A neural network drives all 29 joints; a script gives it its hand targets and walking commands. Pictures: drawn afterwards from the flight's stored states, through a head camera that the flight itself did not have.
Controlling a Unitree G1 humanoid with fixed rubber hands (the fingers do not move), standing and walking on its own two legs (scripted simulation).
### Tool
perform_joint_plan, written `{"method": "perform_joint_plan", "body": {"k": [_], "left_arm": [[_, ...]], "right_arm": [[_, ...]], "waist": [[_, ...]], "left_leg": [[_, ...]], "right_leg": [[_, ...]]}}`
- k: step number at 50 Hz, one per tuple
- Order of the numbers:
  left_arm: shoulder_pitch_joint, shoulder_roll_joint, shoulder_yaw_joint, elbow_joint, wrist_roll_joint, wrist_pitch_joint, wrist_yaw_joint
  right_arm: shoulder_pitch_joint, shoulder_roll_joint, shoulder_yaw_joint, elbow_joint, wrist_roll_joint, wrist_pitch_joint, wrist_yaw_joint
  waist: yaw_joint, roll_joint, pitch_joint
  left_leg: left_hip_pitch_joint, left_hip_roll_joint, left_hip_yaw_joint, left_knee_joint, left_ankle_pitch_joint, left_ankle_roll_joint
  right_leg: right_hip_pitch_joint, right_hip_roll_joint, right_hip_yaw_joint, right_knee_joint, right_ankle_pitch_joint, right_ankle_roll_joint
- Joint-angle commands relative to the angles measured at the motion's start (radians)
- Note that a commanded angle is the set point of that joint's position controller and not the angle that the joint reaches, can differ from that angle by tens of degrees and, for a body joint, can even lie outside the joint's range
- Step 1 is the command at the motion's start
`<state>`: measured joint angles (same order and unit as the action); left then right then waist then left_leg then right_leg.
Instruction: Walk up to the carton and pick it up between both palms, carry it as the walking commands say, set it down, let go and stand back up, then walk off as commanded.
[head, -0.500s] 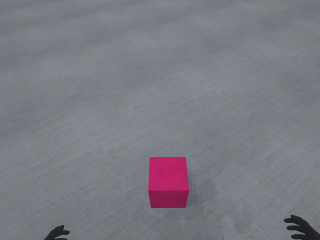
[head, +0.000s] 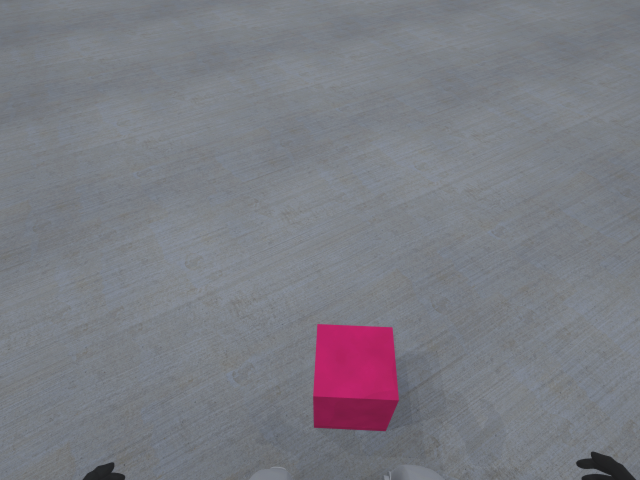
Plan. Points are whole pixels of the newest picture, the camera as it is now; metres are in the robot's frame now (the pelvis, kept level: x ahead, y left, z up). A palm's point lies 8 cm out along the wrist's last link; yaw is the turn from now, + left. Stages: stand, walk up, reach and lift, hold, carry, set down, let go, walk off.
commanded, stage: walk up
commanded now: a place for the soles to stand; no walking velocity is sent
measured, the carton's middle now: (352, 378) +0.50 -0.05 -0.62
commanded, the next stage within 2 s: reach and lift in 1.68 s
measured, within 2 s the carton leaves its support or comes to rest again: neither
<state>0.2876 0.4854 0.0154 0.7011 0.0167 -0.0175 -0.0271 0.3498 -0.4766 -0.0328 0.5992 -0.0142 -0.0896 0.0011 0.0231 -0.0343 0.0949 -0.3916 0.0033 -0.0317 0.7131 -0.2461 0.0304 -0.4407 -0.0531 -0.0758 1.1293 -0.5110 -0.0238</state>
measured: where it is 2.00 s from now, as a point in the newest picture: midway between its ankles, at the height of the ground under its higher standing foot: outside the picture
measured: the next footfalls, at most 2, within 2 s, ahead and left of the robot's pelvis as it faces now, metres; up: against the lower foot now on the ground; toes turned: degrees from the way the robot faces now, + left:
right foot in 0.16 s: +0.09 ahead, -0.13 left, +0.00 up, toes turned -2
left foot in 0.44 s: +0.08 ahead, +0.10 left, +0.00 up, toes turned -3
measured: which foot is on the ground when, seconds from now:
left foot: down 0.00-0.16, up 0.18-0.42, down 0.44-1.00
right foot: up 0.00-0.14, down 0.16-1.00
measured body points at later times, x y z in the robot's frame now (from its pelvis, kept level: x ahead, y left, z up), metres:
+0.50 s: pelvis +0.03 -0.04 +0.00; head +0.03 -0.05 +0.45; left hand +0.13 +0.29 -0.08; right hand +0.16 -0.36 -0.07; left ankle +0.04 +0.10 -0.71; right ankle +0.06 -0.13 -0.71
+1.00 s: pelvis +0.03 -0.03 +0.00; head +0.01 -0.03 +0.45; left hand +0.14 +0.30 -0.08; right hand +0.18 -0.35 -0.06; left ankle +0.04 +0.10 -0.71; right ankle +0.06 -0.13 -0.71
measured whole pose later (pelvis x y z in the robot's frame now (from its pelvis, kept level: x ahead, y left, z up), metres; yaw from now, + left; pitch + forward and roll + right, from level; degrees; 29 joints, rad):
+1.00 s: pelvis +0.03 -0.03 +0.00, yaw +0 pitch -1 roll +1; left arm 0.23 0.46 0.02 0.76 0.02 -0.05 -0.03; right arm 0.29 -0.48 -0.03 0.61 -0.01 -0.06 -0.01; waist 0.03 -0.02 -0.02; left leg -0.34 -0.02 -0.01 0.73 -0.37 0.01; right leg -0.39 -0.05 -0.08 0.78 -0.37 -0.05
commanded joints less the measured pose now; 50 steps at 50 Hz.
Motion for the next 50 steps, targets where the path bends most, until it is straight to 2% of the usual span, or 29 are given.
{"method": "perform_joint_plan", "body": {"k": [1, 4, 6, 7, 8, 9, 10, 12, 16, 18, 19, 21, 22, 23, 24, 25, 26, 28, 29, 30, 33, 35, 37, 39, 41, 43, 47, 48, 50], "left_arm": [[0.071, 0.151, 0.11, -0.011, 0.004, 0.03, -0.013], [0.127, 0.137, 0.109, 0.01, 0.001, 0.023, -0.009], [0.14, 0.151, 0.117, 0.022, 0.017, 0.007, 0.001], [0.172, 0.215, 0.131, 0.01, 0.036, -0.008, 0.016], [0.059, 0.279, 0.129, -0.03, 0.042, -0.018, 0.021], [-0.015, 0.263, 0.124, -0.046, 0.039, -0.021, 0.026], [-0.065, 0.231, 0.113, -0.038, 0.025, -0.022, 0.024], [-0.04, 0.219, 0.104, -0.04, 0.02, -0.027, 0.022], [0.011, 0.215, 0.104, -0.022, 0.007, -0.024, 0.021], [-0.015, 0.2, 0.091, -0.018, 0.001, -0.018, 0.016], [-0.012, 0.173, 0.084, -0.017, -0.004, -0.018, 0.015], [-0.022, 0.145, 0.07, -0.024, -0.011, -0.021, 0.012], [-0.046, 0.117, 0.061, -0.034, -0.017, -0.023, 0.013], [-0.042, 0.118, 0.065, -0.028, -0.023, -0.024, 0.014], [-0.034, 0.13, 0.066, -0.016, -0.022, -0.025, 0.016], [-0.032, 0.127, 0.069, -0.007, -0.016, -0.029, 0.017], [0.001, 0.146, 0.075, 0.01, -0.005, -0.039, 0.022], [-0.001, 0.199, 0.092, 0.016, 0.008, -0.054, 0.023], [-0.011, 0.204, 0.086, 0.013, 0.004, -0.056, 0.019], [-0.041, 0.191, 0.081, 0.01, 0.003, -0.052, 0.017], [-0.093, 0.142, 0.062, -0.004, -0.004, -0.048, 0.017], [-0.107, 0.13, 0.059, 0.006, -0.011, -0.041, 0.016], [-0.078, 0.125, 0.06, 0.007, -0.008, -0.043, 0.017], [-0.098, 0.153, 0.069, 0.008, 0.004, -0.05, 0.02], [-0.077, 0.183, 0.076, 0.018, 0.005, -0.052, 0.019], [-0.097, 0.182, 0.069, 0.017, 0.007, -0.048, 0.016], [-0.115, 0.134, 0.055, 0.013, -0.004, -0.043, 0.012], [-0.116, 0.134, 0.06, 0.012, -0.004, -0.045, 0.015], [-0.111, 0.152, 0.062, 0.021, 0.002, -0.049, 0.019]], "right_arm": [[-0.022, -0.263, -0.092, -0.007, -0.02, 0.001, -0.032], [-0.104, -0.252, -0.083, -0.02, -0.02, 0.02, -0.029], [-0.056, -0.2, -0.072, -0.001, -0.014, 0.04, -0.027], [-0.016, -0.136, -0.054, -0.003, -0.002, 0.046, -0.029], [-0.011, -0.107, -0.042, 0.008, 0.009, 0.05, -0.035], [-0.008, -0.14, -0.051, 0.028, 0.01, 0.05, -0.044], [-0.005, -0.169, -0.07, 0.052, 0.005, 0.054, -0.04], [-0.015, -0.182, -0.069, 0.065, 0.013, 0.057, -0.032], [-0.02, -0.135, -0.051, 0.065, 0.003, 0.046, -0.023], [-0.012, -0.121, -0.042, 0.068, 0.009, 0.031, -0.024], [-0.008, -0.112, -0.04, 0.076, 0.002, 0.025, -0.023], [0.008, -0.151, -0.053, 0.069, -0.012, 0.009, -0.035], [-0.012, -0.177, -0.052, 0.058, -0.014, 0.002, -0.037], [-0.079, -0.197, -0.05, 0.026, -0.017, -0.002, -0.038], [-0.079, -0.222, -0.052, 0.036, -0.009, 0.003, -0.034], [-0.109, -0.208, -0.044, 0.045, -0.003, 0.006, -0.027], [-0.123, -0.164, -0.035, 0.041, -0.002, 0.007, -0.023], [-0.091, -0.119, -0.028, 0.045, 0.003, 0.016, -0.021], [-0.05, -0.142, -0.037, 0.051, 0.001, 0.021, -0.025], [-0.05, -0.14, -0.037, 0.063, 0.0, 0.017, -0.023], [-0.059, -0.148, -0.042, 0.056, -0.005, 0.004, -0.016], [-0.097, -0.177, -0.044, 0.048, -0.001, 0.0, -0.018], [-0.109, -0.171, -0.037, 0.045, -0.004, 0.003, -0.016], [-0.111, -0.13, -0.032, 0.051, -0.004, 0.009, -0.014], [-0.102, -0.137, -0.033, 0.052, 0.002, 0.015, -0.017], [-0.088, -0.141, -0.042, 0.06, -0.005, 0.012, -0.016], [-0.107, -0.175, -0.039, 0.05, -0.009, 0.001, -0.016], [-0.126, -0.171, -0.033, 0.054, -0.008, 0.001, -0.014], [-0.128, -0.15, -0.028, 0.052, -0.007, 0.007, -0.014]], "waist": [[-0.018, 0.212, 0.011], [0.019, 0.237, -0.049], [0.027, 0.113, -0.107], [0.045, -0.118, -0.124], [0.007, -0.188, -0.069], [0.0, -0.082, -0.031], [-0.016, -0.025, -0.012], [-0.002, -0.088, -0.032], [0.032, -0.122, -0.111], [0.012, -0.141, -0.118], [0.0, -0.072, -0.111], [-0.018, -0.024, -0.176], [-0.013, 0.05, -0.174], [0.022, 0.085, -0.124], [0.029, 0.081, -0.109], [0.035, 0.099, -0.108], [0.036, 0.014, -0.133], [0.017, -0.064, -0.133], [0.006, -0.045, -0.141], [-0.011, -0.021, -0.148], [-0.018, -0.015, -0.147], [-0.008, 0.051, -0.111], [0.006, 0.063, -0.163], [0.007, -0.012, -0.111], [-0.006, -0.027, -0.102], [-0.021, -0.026, -0.073], [-0.002, 0.035, -0.124], [0.013, 0.053, -0.1], [0.007, -0.005, -0.107]], "left_leg": [[-0.125, 0.232, -0.388, -0.345, -0.362, 0.202], [-0.232, 0.201, -0.291, -0.281, -0.358, 0.169], [-0.25, 0.116, -0.193, -0.111, -0.339, 0.102], [-0.278, 0.028, -0.086, 0.148, -0.318, 0.043], [-0.309, -0.076, -0.026, 0.276, -0.3, -0.014], [-0.253, -0.051, -0.096, 0.293, -0.297, -0.015], [-0.171, -0.015, -0.064, 0.302, -0.248, -0.011], [-0.174, -0.028, -0.033, 0.279, -0.183, -0.01], [-0.114, -0.007, 0.042, 0.126, -0.213, -0.008], [-0.016, -0.01, 0.075, -0.011, -0.152, -0.004], [0.047, -0.018, 0.081, -0.094, -0.099, 0.004], [0.145, 0.022, -0.013, -0.116, -0.009, 0.03], [0.138, 0.11, -0.187, -0.151, 0.068, 0.067], [0.088, 0.159, -0.274, -0.151, 0.08, 0.12], [0.031, 0.196, -0.338, -0.166, 0.015, 0.154], [0.005, 0.179, -0.29, -0.137, 0.042, 0.145], [-0.033, 0.14, -0.196, -0.065, 0.114, 0.091], [-0.143, 0.001, 0.004, 0.096, -0.03, 0.014], [-0.093, 0.03, 0.019, 0.062, -0.127, 0.009], [-0.045, 0.036, 0.011, 0.017, -0.098, 0.021], [0.112, 0.069, -0.093, -0.063, 0.106, 0.05], [0.066, 0.119, -0.196, -0.114, 0.078, 0.083], [0.038, 0.142, -0.23, -0.116, 0.071, 0.098], [-0.074, 0.071, -0.126, -0.062, 0.015, 0.055], [-0.036, 0.019, -0.022, -0.011, -0.062, 0.029], [0.017, 0.026, -0.034, -0.042, -0.041, 0.031], [0.031, 0.098, -0.205, -0.138, -0.013, 0.078], [-0.027, 0.095, -0.197, -0.129, -0.04, 0.083], [-0.056, 0.066, -0.137, -0.095, -0.037, 0.056]], "right_leg": [[-0.017, -0.012, 0.088, -0.121, 0.029, -0.004], [0.174, 0.008, 0.053, -0.299, 0.116, -0.023], [0.298, 0.022, 0.054, -0.51, 0.072, -0.045], [0.274, -0.137, 0.314, -0.731, -0.091, -0.069], [0.16, -0.304, 0.565, -0.86, -0.208, -0.144], [0.101, -0.319, 0.545, -0.837, -0.073, -0.158], [0.031, -0.294, 0.452, -0.818, -0.06, -0.163], [0.097, -0.212, 0.334, -0.783, 0.019, -0.116], [0.211, -0.22, 0.3, -0.686, 0.175, -0.129], [0.189, -0.179, 0.214, -0.612, 0.287, -0.139], [0.163, -0.174, 0.212, -0.588, 0.351, -0.128], [0.129, -0.169, 0.174, -0.478, 0.424, -0.105], [0.089, -0.113, 0.136, -0.404, 0.368, -0.067], [0.052, -0.05, 0.106, -0.383, 0.261, -0.048], [0.074, -0.019, 0.111, -0.4, 0.131, -0.039], [0.126, -0.024, 0.122, -0.462, 0.133, -0.028], [0.205, -0.06, 0.162, -0.551, 0.211, -0.051], [0.297, -0.225, 0.337, -0.666, 0.316, -0.125], [0.264, -0.278, 0.362, -0.643, 0.369, -0.171], [0.242, -0.247, 0.314, -0.614, 0.361, -0.173], [0.084, -0.14, 0.168, -0.541, 0.341, -0.08], [0.072, -0.062, 0.126, -0.49, 0.255, -0.048], [0.138, -0.054, 0.128, -0.505, 0.195, -0.045], [0.196, -0.117, 0.22, -0.616, 0.148, -0.078], [0.162, -0.202, 0.294, -0.667, 0.112, -0.131], [0.089, -0.188, 0.248, -0.647, 0.152, -0.121], [0.099, -0.062, 0.14, -0.55, 0.138, -0.049], [0.142, -0.064, 0.152, -0.563, 0.12, -0.052], [0.168, -0.095, 0.188, -0.617, 0.107, -0.069]]}}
